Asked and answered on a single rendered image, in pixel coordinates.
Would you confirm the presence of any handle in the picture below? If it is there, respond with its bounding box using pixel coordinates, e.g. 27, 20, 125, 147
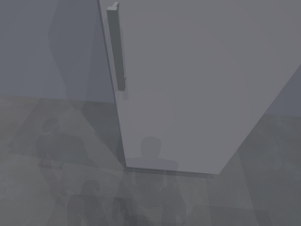
106, 2, 126, 91

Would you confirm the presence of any fridge door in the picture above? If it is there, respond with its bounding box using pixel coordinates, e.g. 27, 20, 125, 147
99, 0, 301, 174

